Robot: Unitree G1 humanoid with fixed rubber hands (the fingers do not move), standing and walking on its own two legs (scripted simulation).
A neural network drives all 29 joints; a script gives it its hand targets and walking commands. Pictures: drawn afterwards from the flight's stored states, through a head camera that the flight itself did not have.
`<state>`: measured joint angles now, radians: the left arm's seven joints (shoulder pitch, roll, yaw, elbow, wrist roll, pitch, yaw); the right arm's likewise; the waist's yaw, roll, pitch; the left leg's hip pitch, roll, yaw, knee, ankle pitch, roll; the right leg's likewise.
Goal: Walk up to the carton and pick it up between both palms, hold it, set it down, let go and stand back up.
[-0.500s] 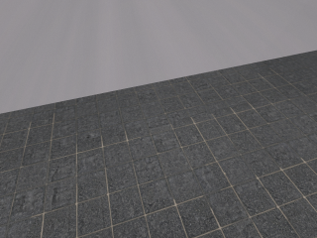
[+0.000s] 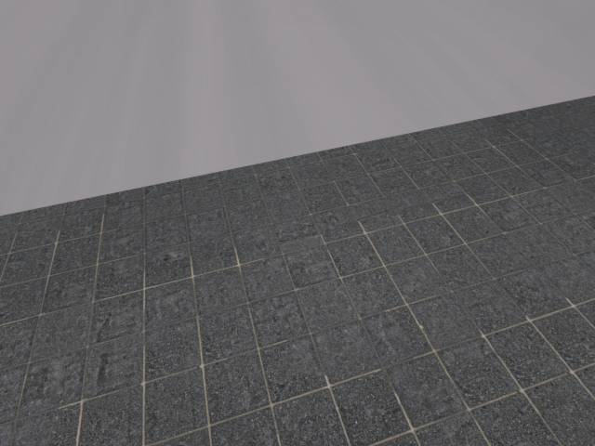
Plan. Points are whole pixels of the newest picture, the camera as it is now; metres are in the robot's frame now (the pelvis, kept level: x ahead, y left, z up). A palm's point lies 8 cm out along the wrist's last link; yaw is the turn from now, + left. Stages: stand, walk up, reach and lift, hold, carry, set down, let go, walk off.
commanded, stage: stand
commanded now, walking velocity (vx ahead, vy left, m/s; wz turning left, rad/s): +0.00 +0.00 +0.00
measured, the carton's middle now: out of the picture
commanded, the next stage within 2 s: walk up in 0.70 s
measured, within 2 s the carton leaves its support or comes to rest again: neither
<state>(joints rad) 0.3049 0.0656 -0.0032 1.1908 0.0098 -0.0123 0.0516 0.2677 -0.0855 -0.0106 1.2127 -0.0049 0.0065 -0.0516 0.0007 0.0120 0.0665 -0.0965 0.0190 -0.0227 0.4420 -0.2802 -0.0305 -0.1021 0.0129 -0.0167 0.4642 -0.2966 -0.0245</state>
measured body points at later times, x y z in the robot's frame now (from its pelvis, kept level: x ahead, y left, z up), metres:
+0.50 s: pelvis +0.00 -0.02 +0.00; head +0.01 -0.03 +0.45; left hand -0.03 +0.17 -0.16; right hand -0.03 -0.21 -0.17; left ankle -0.02 +0.14 -0.74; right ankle -0.02 -0.10 -0.74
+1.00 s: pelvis +0.01 -0.03 +0.00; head +0.03 -0.05 +0.44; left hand -0.02 +0.17 -0.16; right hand -0.01 -0.24 -0.18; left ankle -0.03 +0.12 -0.72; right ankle -0.02 -0.10 -0.74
